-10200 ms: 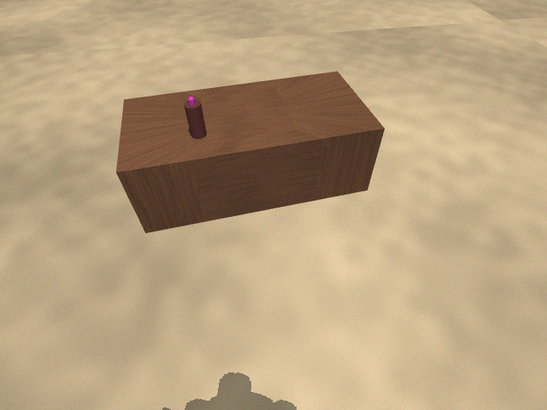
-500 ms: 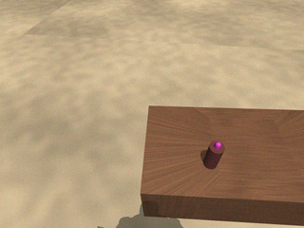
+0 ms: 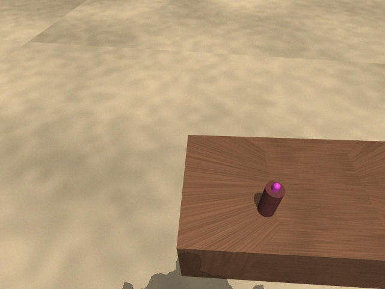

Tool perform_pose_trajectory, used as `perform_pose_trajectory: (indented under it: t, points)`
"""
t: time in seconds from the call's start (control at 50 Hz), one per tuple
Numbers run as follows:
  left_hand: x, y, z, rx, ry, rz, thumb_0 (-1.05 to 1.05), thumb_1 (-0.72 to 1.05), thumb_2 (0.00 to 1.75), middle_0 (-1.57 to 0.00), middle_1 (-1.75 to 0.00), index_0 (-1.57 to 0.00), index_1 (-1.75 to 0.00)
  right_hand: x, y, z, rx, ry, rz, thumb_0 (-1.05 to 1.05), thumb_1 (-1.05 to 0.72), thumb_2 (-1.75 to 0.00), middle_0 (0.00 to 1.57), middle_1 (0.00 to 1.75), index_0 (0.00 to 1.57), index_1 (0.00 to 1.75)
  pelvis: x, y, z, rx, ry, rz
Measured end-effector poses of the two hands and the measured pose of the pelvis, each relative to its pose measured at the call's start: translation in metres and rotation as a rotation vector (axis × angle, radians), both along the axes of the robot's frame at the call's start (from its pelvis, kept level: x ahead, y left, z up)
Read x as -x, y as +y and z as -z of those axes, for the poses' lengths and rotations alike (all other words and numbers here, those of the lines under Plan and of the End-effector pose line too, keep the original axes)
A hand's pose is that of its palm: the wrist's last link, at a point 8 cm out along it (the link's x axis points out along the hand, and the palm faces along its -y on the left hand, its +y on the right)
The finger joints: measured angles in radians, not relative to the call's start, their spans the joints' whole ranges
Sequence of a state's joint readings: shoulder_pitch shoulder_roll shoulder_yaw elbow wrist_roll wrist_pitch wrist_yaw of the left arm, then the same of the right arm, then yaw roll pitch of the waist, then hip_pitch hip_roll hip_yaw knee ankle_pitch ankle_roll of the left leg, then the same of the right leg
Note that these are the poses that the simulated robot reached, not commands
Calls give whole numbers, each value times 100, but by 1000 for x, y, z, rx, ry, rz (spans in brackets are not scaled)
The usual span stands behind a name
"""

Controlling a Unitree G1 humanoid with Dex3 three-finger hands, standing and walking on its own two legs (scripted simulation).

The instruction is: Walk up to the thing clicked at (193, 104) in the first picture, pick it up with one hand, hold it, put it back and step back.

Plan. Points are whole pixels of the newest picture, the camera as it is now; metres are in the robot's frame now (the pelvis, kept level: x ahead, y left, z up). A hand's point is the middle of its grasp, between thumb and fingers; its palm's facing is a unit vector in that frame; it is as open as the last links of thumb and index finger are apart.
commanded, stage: stand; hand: right
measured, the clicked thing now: (271, 197) +0.50 -0.26 -0.30
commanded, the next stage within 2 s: go down in 1.44 s
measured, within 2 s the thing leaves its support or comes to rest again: neither
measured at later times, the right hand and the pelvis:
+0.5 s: hand out of the picture +0.08 -0.25 -0.16, palm faces -0.03 +0.94 -0.34, open 7.4 cm; pelvis +0.00 +0.00 +0.00, yaw +0 degrees
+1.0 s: hand out of the picture +0.07 -0.25 -0.16, palm faces -0.02 +0.94 -0.34, open 7.4 cm; pelvis +0.00 +0.00 +0.00, yaw +0 degrees
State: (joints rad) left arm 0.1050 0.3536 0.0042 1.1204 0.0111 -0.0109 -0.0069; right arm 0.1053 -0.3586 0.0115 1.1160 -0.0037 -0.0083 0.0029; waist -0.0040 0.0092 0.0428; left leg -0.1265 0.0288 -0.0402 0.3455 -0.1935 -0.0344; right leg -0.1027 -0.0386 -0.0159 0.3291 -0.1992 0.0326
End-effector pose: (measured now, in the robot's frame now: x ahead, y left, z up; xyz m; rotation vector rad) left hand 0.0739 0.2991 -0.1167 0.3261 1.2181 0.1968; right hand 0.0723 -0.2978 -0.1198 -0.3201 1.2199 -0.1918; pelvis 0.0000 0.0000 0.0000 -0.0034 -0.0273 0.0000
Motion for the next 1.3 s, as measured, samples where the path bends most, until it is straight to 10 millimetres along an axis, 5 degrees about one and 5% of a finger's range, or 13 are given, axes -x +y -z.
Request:
perform_pose_trajectory:
  t: [1.3]
  points:
    - [11, 4, 1, -5, 26, -1, 0, 91, 89, -20, -30, -20, -30, 11, 3, 2, -1, 22, 9, 1, -90, -90, 20, 30, 20, 30, 0, 3, 0, -2, -4, 4]
